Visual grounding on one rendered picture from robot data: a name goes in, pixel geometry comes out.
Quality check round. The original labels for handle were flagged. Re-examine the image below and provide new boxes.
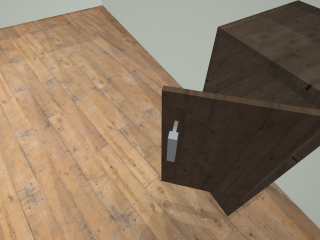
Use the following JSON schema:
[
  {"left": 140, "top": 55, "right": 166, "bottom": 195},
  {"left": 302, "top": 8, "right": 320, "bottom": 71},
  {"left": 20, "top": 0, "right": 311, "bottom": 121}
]
[{"left": 166, "top": 120, "right": 179, "bottom": 162}]

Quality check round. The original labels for cupboard door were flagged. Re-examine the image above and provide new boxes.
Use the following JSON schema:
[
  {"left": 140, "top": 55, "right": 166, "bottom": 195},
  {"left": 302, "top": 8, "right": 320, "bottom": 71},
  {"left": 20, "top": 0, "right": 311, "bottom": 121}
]
[{"left": 161, "top": 85, "right": 320, "bottom": 199}]

